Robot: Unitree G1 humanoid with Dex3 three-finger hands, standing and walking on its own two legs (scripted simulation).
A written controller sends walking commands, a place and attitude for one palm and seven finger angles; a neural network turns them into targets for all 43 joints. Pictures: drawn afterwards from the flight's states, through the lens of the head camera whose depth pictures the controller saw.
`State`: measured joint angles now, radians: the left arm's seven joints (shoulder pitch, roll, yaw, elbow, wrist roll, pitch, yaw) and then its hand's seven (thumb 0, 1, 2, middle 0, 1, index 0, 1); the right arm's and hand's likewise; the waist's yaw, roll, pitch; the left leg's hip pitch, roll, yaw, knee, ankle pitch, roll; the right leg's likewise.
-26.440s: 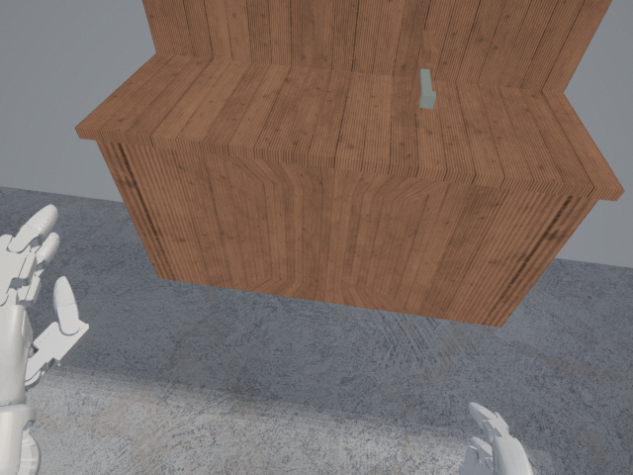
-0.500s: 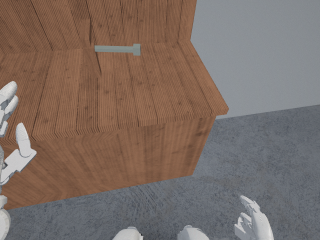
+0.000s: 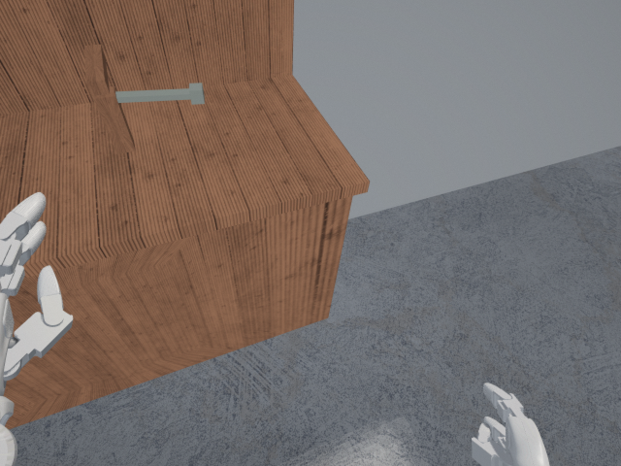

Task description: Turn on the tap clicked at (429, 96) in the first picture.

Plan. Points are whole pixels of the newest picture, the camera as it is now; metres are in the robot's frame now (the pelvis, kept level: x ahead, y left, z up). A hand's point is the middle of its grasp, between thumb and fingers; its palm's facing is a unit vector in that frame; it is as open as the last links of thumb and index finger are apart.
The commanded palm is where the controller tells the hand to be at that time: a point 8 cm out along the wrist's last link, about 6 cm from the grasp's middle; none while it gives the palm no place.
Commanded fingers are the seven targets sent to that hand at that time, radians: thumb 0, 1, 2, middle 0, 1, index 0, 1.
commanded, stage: stop stepping back and stand still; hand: left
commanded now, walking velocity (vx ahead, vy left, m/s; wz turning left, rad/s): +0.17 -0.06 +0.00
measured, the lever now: (196, 93) +0.73 +0.24 +0.08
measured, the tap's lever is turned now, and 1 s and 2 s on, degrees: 79 79 79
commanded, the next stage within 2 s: stand and check the lever's angle in 0.46 s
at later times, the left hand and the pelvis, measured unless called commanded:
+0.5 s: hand (31, 367) +0.18 +0.24 +0.16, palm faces +0.45 -0.82 -0.36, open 7.4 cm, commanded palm +0.12 +0.27 +0.18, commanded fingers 0.00 0.90 0.90 -0.20 -0.30 -0.20 -0.30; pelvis -0.03 -0.01 +0.00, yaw +1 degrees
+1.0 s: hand (52, 330) +0.21 +0.24 +0.16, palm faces +0.40 -0.84 -0.37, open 7.4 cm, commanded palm +0.16 +0.28 +0.18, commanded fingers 0.00 0.90 0.90 -0.20 -0.30 -0.20 -0.30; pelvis +0.00 +0.00 +0.00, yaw +1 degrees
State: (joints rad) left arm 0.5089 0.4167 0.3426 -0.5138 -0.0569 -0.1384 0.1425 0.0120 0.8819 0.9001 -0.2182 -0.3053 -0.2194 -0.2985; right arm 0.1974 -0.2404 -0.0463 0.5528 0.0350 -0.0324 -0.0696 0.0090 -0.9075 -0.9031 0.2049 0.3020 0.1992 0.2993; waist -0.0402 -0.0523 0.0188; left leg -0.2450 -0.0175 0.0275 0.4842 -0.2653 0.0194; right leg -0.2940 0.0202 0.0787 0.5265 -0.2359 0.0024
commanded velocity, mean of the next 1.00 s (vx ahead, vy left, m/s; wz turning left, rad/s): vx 0.05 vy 0.00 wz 0.00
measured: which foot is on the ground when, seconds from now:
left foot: down 0.00-1.00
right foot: down 0.00-1.00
